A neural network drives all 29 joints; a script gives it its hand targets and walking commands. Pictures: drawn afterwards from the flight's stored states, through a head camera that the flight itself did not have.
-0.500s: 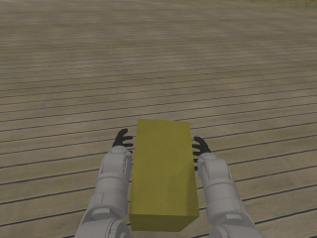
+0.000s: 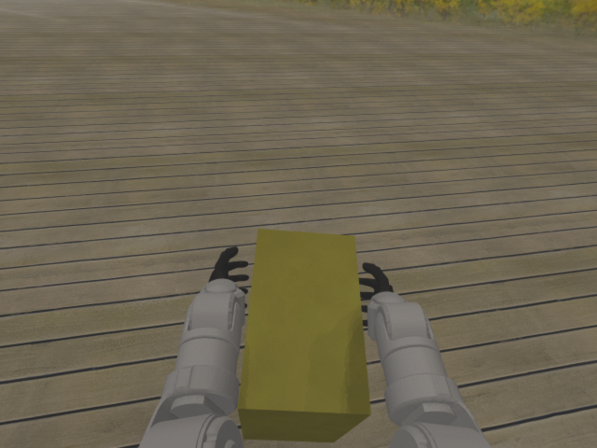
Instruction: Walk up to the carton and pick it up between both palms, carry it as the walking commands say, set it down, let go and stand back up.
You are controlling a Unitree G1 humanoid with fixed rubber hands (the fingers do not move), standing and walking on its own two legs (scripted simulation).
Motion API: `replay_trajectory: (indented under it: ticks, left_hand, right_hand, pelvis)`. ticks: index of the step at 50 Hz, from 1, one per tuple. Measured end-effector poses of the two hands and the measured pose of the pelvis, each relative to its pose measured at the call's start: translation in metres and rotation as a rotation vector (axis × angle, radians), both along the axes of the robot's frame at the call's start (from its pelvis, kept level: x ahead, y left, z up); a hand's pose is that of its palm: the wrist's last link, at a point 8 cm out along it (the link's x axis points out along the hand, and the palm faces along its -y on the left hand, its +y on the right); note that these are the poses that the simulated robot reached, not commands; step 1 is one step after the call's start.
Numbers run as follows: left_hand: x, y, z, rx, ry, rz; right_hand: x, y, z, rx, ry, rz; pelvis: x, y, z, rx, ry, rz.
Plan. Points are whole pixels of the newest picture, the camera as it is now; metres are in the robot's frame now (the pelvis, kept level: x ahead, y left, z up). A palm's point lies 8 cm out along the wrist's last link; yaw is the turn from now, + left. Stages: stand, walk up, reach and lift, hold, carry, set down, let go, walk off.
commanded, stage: reach and lift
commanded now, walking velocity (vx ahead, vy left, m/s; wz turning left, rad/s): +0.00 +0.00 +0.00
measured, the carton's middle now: (297, 340) +0.30 +0.00 -0.03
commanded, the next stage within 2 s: hold in 0.08 s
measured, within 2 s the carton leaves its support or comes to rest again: neither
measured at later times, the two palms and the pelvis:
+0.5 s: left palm (221, 286) +0.32 +0.12 +0.08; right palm (381, 309) +0.30 -0.11 +0.06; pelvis +0.00 +0.01 +0.00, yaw -1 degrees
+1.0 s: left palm (221, 291) +0.32 +0.12 +0.07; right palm (384, 309) +0.30 -0.12 +0.05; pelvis +0.01 +0.00 +0.00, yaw +1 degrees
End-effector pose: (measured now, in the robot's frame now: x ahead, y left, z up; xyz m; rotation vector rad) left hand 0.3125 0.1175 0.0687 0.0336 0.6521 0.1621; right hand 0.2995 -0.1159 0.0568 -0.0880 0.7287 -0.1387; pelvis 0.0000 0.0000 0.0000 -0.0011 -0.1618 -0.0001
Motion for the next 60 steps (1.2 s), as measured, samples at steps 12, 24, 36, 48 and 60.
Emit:
replay_trajectory:
  ticks: [12, 24, 36, 48, 60]
  left_hand:
    - [0.002, 0.004, 0.002, -0.007, -0.007, -0.006]
    - [0.008, 0.001, 0.007, 0.006, -0.020, -0.025]
    - [0.001, 0.004, 0.001, -0.011, -0.007, -0.032]
    - [0.002, 0.000, 0.001, -0.018, -0.014, -0.044]
    - [0.003, 0.007, 0.002, -0.019, -0.020, -0.045]
  right_hand:
    - [-0.005, 0.006, -0.003, 0.004, 0.005, -0.026]
    - [-0.003, 0.003, -0.001, 0.005, 0.003, -0.020]
    - [0.001, 0.002, -0.002, -0.012, 0.021, 0.029]
    - [0.001, -0.003, -0.004, -0.016, 0.022, 0.033]
    - [0.003, 0.004, -0.003, -0.027, 0.024, 0.053]
  pelvis:
    - [-0.003, 0.014, -0.002, -0.007, 0.006, -0.011]
    - [0.002, 0.013, -0.002, -0.004, 0.007, -0.015]
    - [0.006, 0.002, 0.001, -0.002, 0.005, -0.002]
    - [0.008, -0.004, 0.002, -0.001, 0.004, 0.009]
    - [0.011, 0.000, 0.003, -0.003, 0.009, 0.005]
